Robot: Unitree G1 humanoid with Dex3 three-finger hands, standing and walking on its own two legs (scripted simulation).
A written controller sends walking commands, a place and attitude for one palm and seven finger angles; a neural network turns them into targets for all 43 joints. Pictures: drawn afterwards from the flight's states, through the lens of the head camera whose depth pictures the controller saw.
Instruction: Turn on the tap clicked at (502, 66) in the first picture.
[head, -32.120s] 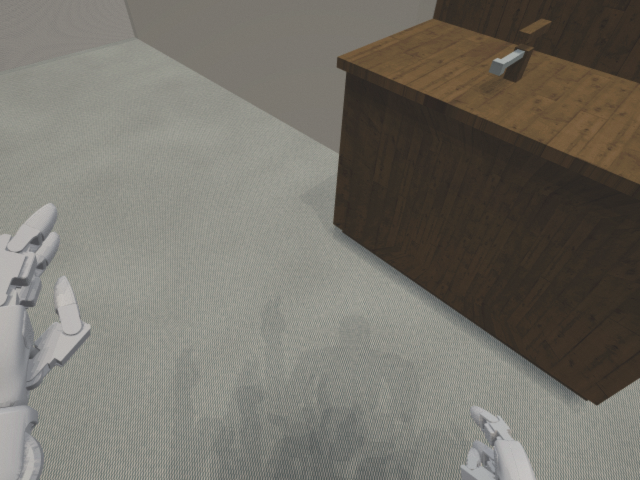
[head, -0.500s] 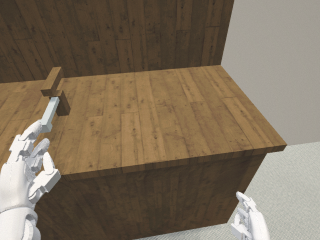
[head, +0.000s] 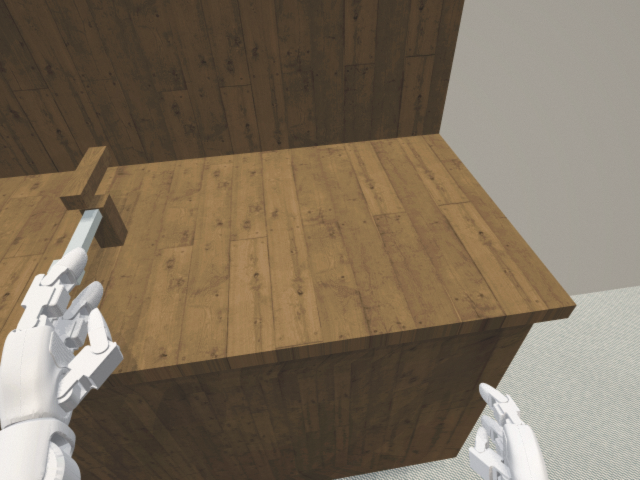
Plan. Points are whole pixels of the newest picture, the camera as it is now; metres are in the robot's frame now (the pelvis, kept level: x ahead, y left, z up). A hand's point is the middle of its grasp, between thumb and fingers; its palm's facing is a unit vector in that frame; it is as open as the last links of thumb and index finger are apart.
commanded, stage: reach beside the lever's end, fingers flat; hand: left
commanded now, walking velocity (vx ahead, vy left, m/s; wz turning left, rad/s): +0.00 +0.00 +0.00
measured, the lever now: (66, 272) +0.31 +0.39 +0.11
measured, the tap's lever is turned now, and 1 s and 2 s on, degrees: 0 1 1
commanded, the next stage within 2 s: none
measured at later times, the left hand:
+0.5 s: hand (84, 332) +0.21 +0.28 +0.14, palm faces +0.48 -0.87 -0.13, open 7.4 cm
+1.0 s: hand (65, 316) +0.23 +0.32 +0.13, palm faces +0.50 -0.86 -0.11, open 7.6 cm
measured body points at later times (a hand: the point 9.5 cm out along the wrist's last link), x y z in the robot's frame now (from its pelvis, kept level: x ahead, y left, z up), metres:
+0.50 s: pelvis +0.00 +0.01 +0.00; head -0.02 -0.01 +0.45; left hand +0.18 +0.33 +0.15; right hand +0.19 -0.22 -0.07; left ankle +0.03 +0.15 -0.72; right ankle -0.03 -0.09 -0.72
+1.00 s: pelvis -0.02 +0.02 +0.01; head -0.02 +0.01 +0.46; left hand +0.20 +0.37 +0.14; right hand +0.18 -0.21 -0.08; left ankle +0.03 +0.15 -0.72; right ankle -0.03 -0.09 -0.72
